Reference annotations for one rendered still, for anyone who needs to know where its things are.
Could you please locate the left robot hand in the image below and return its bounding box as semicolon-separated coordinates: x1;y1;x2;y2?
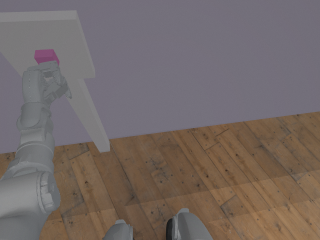
22;60;72;109

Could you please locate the left robot shin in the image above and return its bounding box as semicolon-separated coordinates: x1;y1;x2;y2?
115;219;126;224

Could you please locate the robot left upper arm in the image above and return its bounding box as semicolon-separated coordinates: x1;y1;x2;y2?
0;170;61;240

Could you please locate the button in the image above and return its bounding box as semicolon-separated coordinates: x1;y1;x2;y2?
34;49;60;65

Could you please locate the robot left forearm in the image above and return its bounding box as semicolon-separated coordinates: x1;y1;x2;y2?
0;102;55;181

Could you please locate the panel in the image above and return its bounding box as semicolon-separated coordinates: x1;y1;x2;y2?
0;10;110;153

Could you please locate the robot left thigh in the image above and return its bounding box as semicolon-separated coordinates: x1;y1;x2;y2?
103;223;133;240

